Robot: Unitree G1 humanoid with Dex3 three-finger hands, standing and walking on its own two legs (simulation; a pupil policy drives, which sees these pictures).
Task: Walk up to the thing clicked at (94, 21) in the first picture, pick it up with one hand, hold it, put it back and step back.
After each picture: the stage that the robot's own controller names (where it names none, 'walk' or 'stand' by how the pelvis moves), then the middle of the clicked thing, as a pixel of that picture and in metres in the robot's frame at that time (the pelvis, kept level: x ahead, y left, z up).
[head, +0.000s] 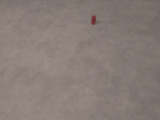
stand; (93, 20) +1.93 -0.20 -0.72
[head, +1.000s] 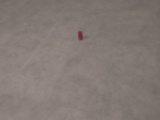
walk; (80, 35) +1.80 +0.12 -0.69
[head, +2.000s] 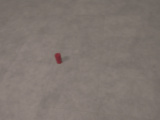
walk; (58, 58) +1.20 +0.35 -0.71
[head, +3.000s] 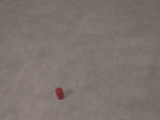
walk; (59, 93) +0.79 +0.27 -0.72
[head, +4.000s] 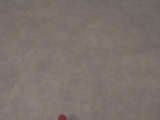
walk; out of the picture +0.52 +0.16 -0.71
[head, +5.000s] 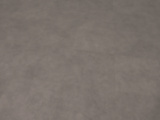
stand; out of the picture +0.42 +0.18 -0.71
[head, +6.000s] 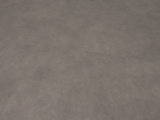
stand; out of the picture +0.38 +0.15 -0.71
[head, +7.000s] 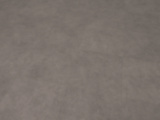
stand; out of the picture +0.35 +0.17 -0.71
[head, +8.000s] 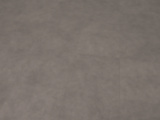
stand; out of the picture +0.34 +0.19 -0.72
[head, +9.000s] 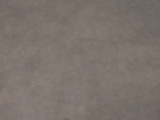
stand; out of the picture +0.36 +0.20 -0.71
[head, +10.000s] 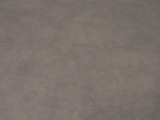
rise first; out of the picture +0.34 +0.20 -0.71
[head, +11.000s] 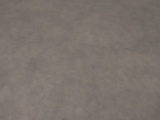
stand; out of the picture +0.42 +0.20 -0.71
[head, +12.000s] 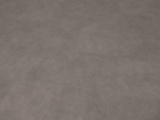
stand; out of the picture +0.41 +0.21 -0.72
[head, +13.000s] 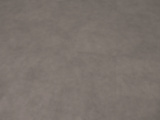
stand; out of the picture +0.40 +0.22 -0.72
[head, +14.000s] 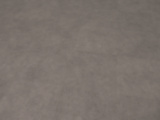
stand; out of the picture +0.39 +0.22 -0.72
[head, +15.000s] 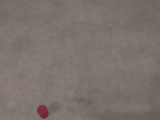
go down; (43, 112) +0.42 +0.22 -0.63
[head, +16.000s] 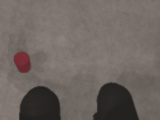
go down; (23, 63) +0.47 +0.23 -0.30
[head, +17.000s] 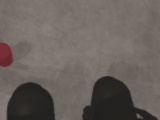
close in; (3, 55) +0.46 +0.25 -0.27
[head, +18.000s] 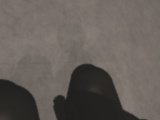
close; out of the picture +0.45 +0.28 -0.22
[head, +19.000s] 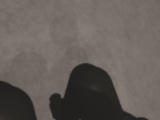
close; out of the picture +0.44 +0.29 -0.23
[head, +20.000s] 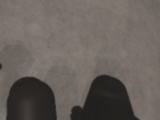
lift; out of the picture +0.37 +0.28 -0.16
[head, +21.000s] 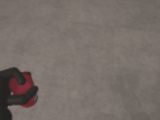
lift; (25, 91) +0.33 +0.19 +0.00
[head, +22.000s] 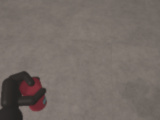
hold; (34, 95) +0.33 +0.17 -0.01
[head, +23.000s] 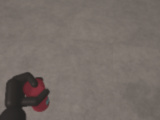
hold; (37, 95) +0.33 +0.16 -0.02
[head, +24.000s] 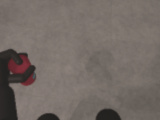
crouch; (23, 71) +0.41 +0.19 -0.08
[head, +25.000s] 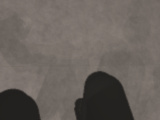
lower; out of the picture +0.49 +0.28 -0.15
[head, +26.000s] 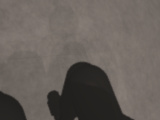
lower; out of the picture +0.45 +0.28 -0.24
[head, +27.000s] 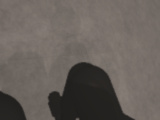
lower; out of the picture +0.45 +0.29 -0.23
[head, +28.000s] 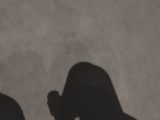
lower; out of the picture +0.45 +0.29 -0.24
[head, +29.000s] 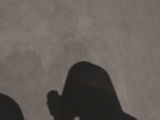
lower; out of the picture +0.45 +0.29 -0.24
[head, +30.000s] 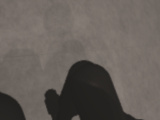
open; out of the picture +0.45 +0.28 -0.24
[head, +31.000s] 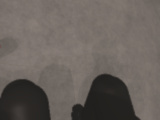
stand; out of the picture +0.45 +0.26 -0.26
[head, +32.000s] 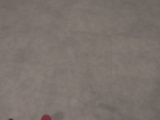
stand; out of the picture +0.41 +0.20 -0.62
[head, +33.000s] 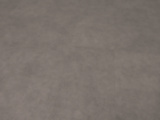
stand; out of the picture +0.42 +0.20 -0.66
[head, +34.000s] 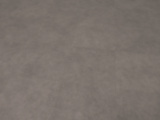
stand; out of the picture +0.41 +0.20 -0.66
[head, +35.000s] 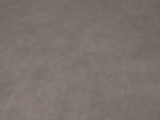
stand; out of the picture +0.43 +0.19 -0.72
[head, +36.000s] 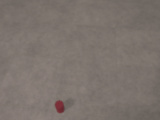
walk; (59, 106) +0.49 +0.17 -0.70
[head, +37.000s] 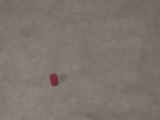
walk; (54, 80) +0.71 +0.18 -0.69
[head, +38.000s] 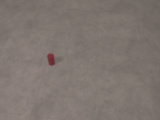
stand; (51, 59) +1.02 +0.27 -0.70
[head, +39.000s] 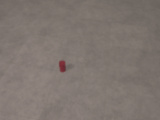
stand; (62, 66) +1.04 +0.18 -0.72
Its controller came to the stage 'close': yes
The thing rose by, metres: 0.70
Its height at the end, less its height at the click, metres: +0.00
